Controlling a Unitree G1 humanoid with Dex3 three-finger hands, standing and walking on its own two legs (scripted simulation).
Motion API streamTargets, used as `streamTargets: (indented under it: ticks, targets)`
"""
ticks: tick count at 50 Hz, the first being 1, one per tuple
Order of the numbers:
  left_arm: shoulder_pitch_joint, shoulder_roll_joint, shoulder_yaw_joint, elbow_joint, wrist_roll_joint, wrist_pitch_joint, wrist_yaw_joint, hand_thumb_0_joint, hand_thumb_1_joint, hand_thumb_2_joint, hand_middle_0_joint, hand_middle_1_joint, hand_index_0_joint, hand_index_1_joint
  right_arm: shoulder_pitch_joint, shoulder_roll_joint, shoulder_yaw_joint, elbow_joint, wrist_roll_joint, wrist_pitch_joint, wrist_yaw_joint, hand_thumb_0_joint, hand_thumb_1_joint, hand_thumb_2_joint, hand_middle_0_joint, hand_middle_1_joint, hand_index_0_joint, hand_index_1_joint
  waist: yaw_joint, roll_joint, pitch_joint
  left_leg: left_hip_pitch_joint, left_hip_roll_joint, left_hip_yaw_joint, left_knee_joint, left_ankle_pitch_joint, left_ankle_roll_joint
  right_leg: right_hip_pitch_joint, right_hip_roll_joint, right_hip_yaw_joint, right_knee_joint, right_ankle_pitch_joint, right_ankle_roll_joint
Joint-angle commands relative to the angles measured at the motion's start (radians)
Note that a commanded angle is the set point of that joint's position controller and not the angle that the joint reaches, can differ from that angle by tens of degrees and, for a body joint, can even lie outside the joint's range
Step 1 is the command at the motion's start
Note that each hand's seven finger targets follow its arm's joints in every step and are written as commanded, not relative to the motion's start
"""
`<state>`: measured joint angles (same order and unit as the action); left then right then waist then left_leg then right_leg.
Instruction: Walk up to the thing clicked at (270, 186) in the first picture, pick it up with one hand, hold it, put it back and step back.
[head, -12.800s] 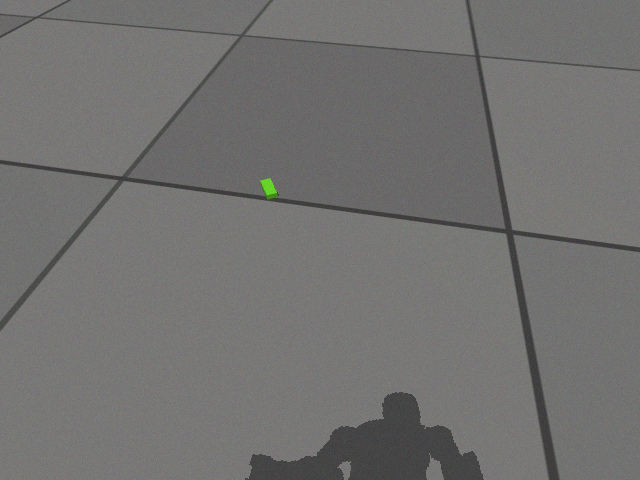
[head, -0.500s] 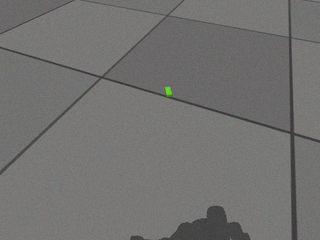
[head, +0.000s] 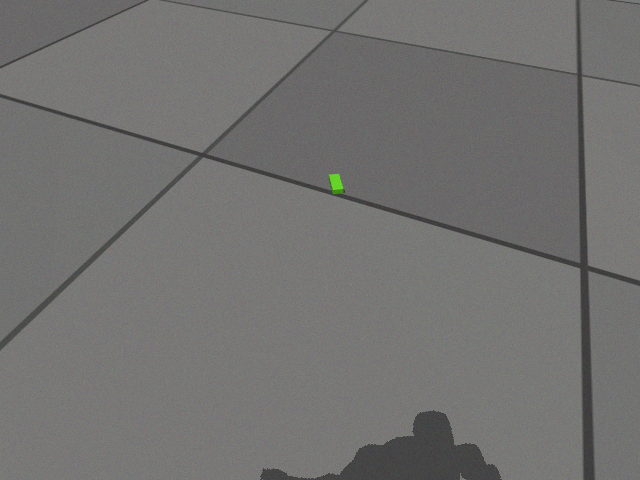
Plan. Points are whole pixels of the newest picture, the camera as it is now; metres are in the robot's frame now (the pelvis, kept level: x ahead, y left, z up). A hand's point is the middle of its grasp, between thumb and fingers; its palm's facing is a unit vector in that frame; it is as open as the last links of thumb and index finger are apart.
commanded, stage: walk up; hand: left
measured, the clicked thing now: (335, 183) +1.54 -0.08 -0.77
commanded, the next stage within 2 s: none
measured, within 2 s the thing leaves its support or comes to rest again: neither
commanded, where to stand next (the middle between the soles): +1.28 +0.25 m, yaw -83 degrees
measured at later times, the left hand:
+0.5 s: hand (142, 441) +0.21 +0.26 -0.12, palm faces -0.29 -0.81 -0.52, open 7.4 cm
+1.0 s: hand (239, 199) +0.72 +0.19 -0.12, palm faces -0.63 -0.56 -0.53, open 7.4 cm
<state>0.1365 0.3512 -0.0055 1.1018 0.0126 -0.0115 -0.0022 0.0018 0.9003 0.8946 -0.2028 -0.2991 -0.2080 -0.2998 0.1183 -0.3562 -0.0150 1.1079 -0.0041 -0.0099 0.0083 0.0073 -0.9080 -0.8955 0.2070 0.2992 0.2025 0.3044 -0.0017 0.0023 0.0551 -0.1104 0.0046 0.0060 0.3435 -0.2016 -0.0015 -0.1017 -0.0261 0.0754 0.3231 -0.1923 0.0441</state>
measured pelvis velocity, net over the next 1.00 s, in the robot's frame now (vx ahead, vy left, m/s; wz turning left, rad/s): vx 0.42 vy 0.03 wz -0.70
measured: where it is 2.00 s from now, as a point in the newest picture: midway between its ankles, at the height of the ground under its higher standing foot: (297, 288)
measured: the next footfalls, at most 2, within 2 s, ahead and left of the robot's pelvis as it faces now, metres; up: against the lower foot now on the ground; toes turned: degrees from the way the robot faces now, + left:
right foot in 0.28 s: +0.11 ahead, -0.18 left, +0.00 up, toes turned -22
left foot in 0.70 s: +0.49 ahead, +0.07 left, +0.00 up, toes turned -29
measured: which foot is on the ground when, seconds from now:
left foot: down 0.00-0.26, up 0.28-0.68, down 0.70-1.00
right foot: down 0.00-0.06, up 0.08-0.26, down 0.28-0.72, up 0.74-1.00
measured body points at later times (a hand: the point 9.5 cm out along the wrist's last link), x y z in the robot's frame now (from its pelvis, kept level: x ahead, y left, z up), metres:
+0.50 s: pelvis +0.13 -0.03 -0.02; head +0.12 -0.08 +0.43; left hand +0.23 +0.30 -0.09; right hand +0.17 -0.38 -0.13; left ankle +0.28 +0.09 -0.68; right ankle +0.07 -0.17 -0.75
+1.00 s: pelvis +0.42 +0.03 -0.01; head +0.43 +0.00 +0.43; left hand +0.75 +0.22 -0.09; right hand +0.21 -0.23 -0.13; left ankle +0.46 +0.09 -0.75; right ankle +0.43 -0.09 -0.70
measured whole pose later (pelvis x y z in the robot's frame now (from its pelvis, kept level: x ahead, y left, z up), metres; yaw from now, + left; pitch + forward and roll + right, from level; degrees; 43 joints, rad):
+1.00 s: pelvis +0.42 +0.03 -0.01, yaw -40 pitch -1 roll +1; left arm 0.24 0.50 0.05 0.90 -0.01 -0.04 0.02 0.00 0.90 0.89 -0.20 -0.30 -0.21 -0.30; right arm 0.35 -0.45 -0.11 0.75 -0.05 0.02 0.10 0.01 -0.91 -0.90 0.21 0.30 0.20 0.30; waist -0.14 0.03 0.06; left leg -0.20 -0.01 0.22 0.50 -0.30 0.08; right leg -0.55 -0.05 -0.11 0.90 -0.32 -0.02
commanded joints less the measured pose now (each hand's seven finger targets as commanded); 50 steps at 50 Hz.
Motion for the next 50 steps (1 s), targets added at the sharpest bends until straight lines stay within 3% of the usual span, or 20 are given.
streamTargets:
  ticks: [1, 3, 4, 8, 10, 12, 13, 14, 15, 16, 19, 22, 30, 34, 35, 36, 37, 41, 47, 50]
  targets:
    - [0.052, 0.327, 0.105, -0.149, -0.001, -0.009, -0.023, 0.0, 0.9, 0.9, -0.2, -0.3, -0.2, -0.3, -0.053, -0.337, -0.134, -0.208, -0.053, -0.029, 0.047, 0.0, -0.9, -0.9, 0.2, 0.3, 0.2, 0.3, -0.043, 0.098, -0.027, 0.173, 0.134, -0.06, 0.106, -0.544, 0.106, -0.439, -0.083, 0.184, 0.063, -0.403, -0.127]
    - [-0.182, 0.251, 0.108, -0.241, -0.002, -0.016, -0.032, 0.0, 0.9, 0.9, -0.2, -0.3, -0.2, -0.3, 0.089, -0.344, -0.151, -0.202, -0.035, -0.026, 0.058, 0.0, -0.9, -0.9, 0.2, 0.3, 0.2, 0.3, -0.174, 0.266, -0.009, 0.291, 0.371, -0.308, -0.177, -0.604, 0.212, -0.712, 0.016, -0.036, 0.459, -0.293, -0.089]
    - [-0.15, 0.244, 0.105, -0.248, 0.003, -0.021, -0.028, 0.0, 0.9, 0.9, -0.2, -0.3, -0.2, -0.3, 0.045, -0.35, -0.155, -0.235, -0.039, -0.031, 0.059, 0.0, -0.9, -0.9, 0.2, 0.3, 0.2, 0.3, -0.139, 0.227, -0.009, 0.238, 0.46, -0.327, -0.225, -0.5, 0.245, -0.721, -0.034, -0.065, 0.571, -0.296, -0.083]
    - [0.089, 0.291, 0.122, -0.182, -0.015, -0.015, -0.066, 0.0, 0.9, 0.9, -0.2, -0.3, -0.2, -0.3, -0.136, -0.33, -0.155, -0.33, -0.047, -0.04, 0.073, 0.0, -0.9, -0.9, 0.2, 0.3, 0.2, 0.3, 0.019, 0.185, -0.016, 0.047, 0.359, -0.062, -0.184, -0.468, 0.189, -0.428, -0.132, -0.108, 0.525, -0.203, -0.056]
    - [0.148, 0.302, 0.135, -0.158, -0.017, -0.024, -0.064, 0.0, 0.9, 0.9, -0.2, -0.3, -0.2, -0.3, -0.165, -0.319, -0.154, -0.357, -0.053, -0.039, 0.087, 0.0, -0.9, -0.9, 0.2, 0.3, 0.2, 0.3, 0.038, 0.153, -0.015, -0.095, 0.282, 0.077, -0.068, -0.447, 0.16, -0.225, -0.112, -0.17, 0.436, -0.156, -0.05]
    - [0.379, 0.329, 0.152, -0.093, -0.017, -0.038, -0.044, 0.0, 0.9, 0.9, -0.2, -0.3, -0.2, -0.3, -0.216, -0.299, -0.149, -0.387, -0.077, -0.019, 0.093, 0.0, -0.9, -0.9, 0.2, 0.3, 0.2, 0.3, 0.146, -0.045, -0.046, -0.357, 0.176, 0.209, 0.273, -0.507, 0.119, 0.094, -0.082, -0.185, 0.308, -0.09, -0.076]
    - [0.539, 0.375, 0.17, -0.053, -0.006, -0.05, -0.021, 0.0, 0.9, 0.9, -0.2, -0.3, -0.2, -0.3, -0.223, -0.244, -0.128, -0.406, -0.085, -0.012, 0.099, 0.0, -0.9, -0.9, 0.2, 0.3, 0.2, 0.3, 0.213, -0.254, -0.049, -0.553, 0.075, 0.215, 0.627, -0.507, 0.085, 0.248, -0.06, -0.069, 0.232, -0.225, -0.123]
    - [0.609, 0.407, 0.18, -0.066, 0.009, -0.048, 0.004, 0.0, 0.9, 0.9, -0.2, -0.3, -0.2, -0.3, -0.26, -0.17, -0.094, -0.451, -0.072, -0.012, 0.108, 0.0, -0.9, -0.9, 0.2, 0.3, 0.2, 0.3, 0.248, -0.397, 0.017, -0.811, -0.013, 0.128, 0.898, -0.547, 0.036, 0.237, -0.194, 0.266, 0.074, -0.578, -0.182]
    - [0.466, 0.405, 0.162, -0.144, 0.003, -0.055, 0.016, 0.0, 0.9, 0.9, -0.2, -0.3, -0.2, -0.3, -0.221, -0.191, -0.097, -0.49, -0.045, -0.015, 0.123, 0.0, -0.9, -0.9, 0.2, 0.3, 0.2, 0.3, 0.139, -0.293, 0.002, -0.821, -0.013, -0.087, 0.944, -0.459, 0.011, 0.129, -0.36, 0.784, -0.23, -0.828, -0.274]
    - [0.289, 0.469, 0.161, -0.215, -0.009, -0.066, 0.026, 0.0, 0.9, 0.9, -0.2, -0.3, -0.2, -0.3, -0.199, -0.263, -0.113, -0.474, -0.044, -0.021, 0.125, 0.0, -0.9, -0.9, 0.2, 0.3, 0.2, 0.3, 0.055, -0.168, 0.016, -0.79, 0.064, -0.187, 0.943, -0.384, 0.004, 0.05, -0.438, 0.925, -0.302, -0.938, -0.34]
    - [0.189, 0.425, 0.153, -0.245, -0.016, -0.087, 0.049, 0.0, 0.9, 0.9, -0.2, -0.3, -0.2, -0.3, -0.13, -0.322, -0.122, -0.413, -0.037, -0.008, 0.117, 0.0, -0.9, -0.9, 0.2, 0.3, 0.2, 0.3, 0.0, -0.079, 0.034, -0.677, 0.132, -0.165, 0.832, -0.192, 0.0, -0.017, -0.307, 0.516, -0.17, -0.567, -0.231]
    - [0.177, 0.403, 0.141, -0.258, -0.019, -0.11, 0.046, 0.0, 0.9, 0.9, -0.2, -0.3, -0.2, -0.3, -0.035, -0.321, -0.131, -0.4, -0.049, 0.018, 0.137, 0.0, -0.9, -0.9, 0.2, 0.3, 0.2, 0.3, -0.026, -0.126, 0.07, -0.546, 0.113, -0.111, 0.719, -0.043, -0.015, -0.185, -0.188, 0.292, -0.154, -0.43, -0.182]
    - [0.24, 0.44, 0.159, -0.281, -0.002, -0.119, 0.057, 0.0, 0.9, 0.9, -0.2, -0.3, -0.2, -0.3, -0.115, -0.293, -0.132, -0.485, -0.05, 0.021, 0.156, 0.0, -0.9, -0.9, 0.2, 0.3, 0.2, 0.3, -0.004, -0.116, 0.019, -0.429, 0.11, -0.077, 0.424, 0.029, -0.026, -0.16, -0.15, 0.153, -0.023, -0.133, -0.19]
    - [0.1, 0.423, 0.141, -0.321, 0.008, -0.098, 0.073, 0.0, 0.9, 0.9, -0.2, -0.3, -0.2, -0.3, 0.204, -0.333, -0.184, -0.411, -0.043, 0.021, 0.138, 0.0, -0.9, -0.9, 0.2, 0.3, 0.2, 0.3, -0.199, -0.074, -0.088, 0.068, 0.077, -0.035, 0.307, -0.041, 0.022, -0.369, -0.157, 0.096, 0.348, 0.096, -0.145]
    - [0.157, 0.323, 0.109, -0.323, 0.008, -0.094, 0.076, 0.0, 0.9, 0.9, -0.2, -0.3, -0.2, -0.3, 0.359, -0.411, -0.216, -0.372, -0.056, 0.011, 0.117, 0.0, -0.9, -0.9, 0.2, 0.3, 0.2, 0.3, -0.26, 0.2, -0.148, 0.224, 0.114, -0.176, 0.169, -0.307, 0.035, -0.498, -0.026, 0.004, 0.763, 0.025, -0.1]
    - [0.208, 0.229, 0.073, -0.328, -0.004, -0.086, 0.081, 0.0, 0.9, 0.9, -0.2, -0.3, -0.2, -0.3, 0.337, -0.457, -0.217, -0.39, -0.048, 0.001, 0.097, 0.0, -0.9, -0.9, 0.2, 0.3, 0.2, 0.3, -0.215, 0.462, -0.113, 0.208, 0.32, -0.5, -0.041, -0.518, 0.041, -0.687, 0.081, -0.056, 0.985, -0.423, -0.101]
    - [0.262, 0.282, 0.078, -0.316, -0.012, -0.083, 0.092, 0.0, 0.9, 0.9, -0.2, -0.3, -0.2, -0.3, 0.167, -0.511, -0.221, -0.42, -0.007, -0.002, 0.085, 0.0, -0.9, -0.9, 0.2, 0.3, 0.2, 0.3, -0.102, 0.427, -0.101, 0.035, 0.386, -0.764, -0.239, -0.67, 0.095, -0.682, 0.057, 0.021, 1.116, -0.365, -0.139]
    - [0.306, 0.401, 0.128, -0.191, -0.038, -0.063, 0.056, 0.0, 0.9, 0.9, -0.2, -0.3, -0.2, -0.3, 0.051, -0.323, -0.17, -0.464, -0.027, -0.009, 0.08, 0.0, -0.9, -0.9, 0.2, 0.3, 0.2, 0.3, -0.034, 0.22, -0.065, -0.099, 0.255, -0.297, -0.071, -0.435, 0.128, -0.538, -0.085, -0.058, 0.861, -0.117, -0.09]
    - [0.129, 0.344, 0.12, -0.266, -0.024, -0.04, 0.033, 0.0, 0.9, 0.9, -0.2, -0.3, -0.2, -0.3, 0.171, -0.303, -0.156, -0.458, -0.038, -0.002, 0.08, 0.0, -0.9, -0.9, 0.2, 0.3, 0.2, 0.3, -0.11, 0.16, 0.009, -0.027, 0.255, -0.128, -0.112, -0.223, 0.144, -0.531, -0.058, -0.141, 0.561, -0.125, -0.057]
    - [0.108, 0.303, 0.12, -0.281, -0.022, -0.043, 0.039, 0.0, 0.9, 0.9, -0.2, -0.3, -0.2, -0.3, 0.163, -0.288, -0.164, -0.482, -0.052, 0.003, 0.081, 0.0, -0.9, -0.9, 0.2, 0.3, 0.2, 0.3, -0.084, 0.124, -0.018, -0.083, 0.265, -0.029, -0.084, -0.021, 0.125, -0.408, -0.056, -0.17, 0.488, -0.063, -0.072]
